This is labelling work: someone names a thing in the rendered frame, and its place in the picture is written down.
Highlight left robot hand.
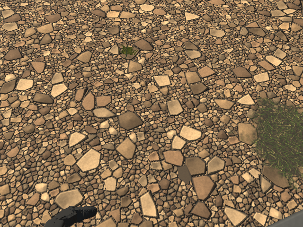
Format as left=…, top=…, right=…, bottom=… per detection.
left=43, top=205, right=98, bottom=227

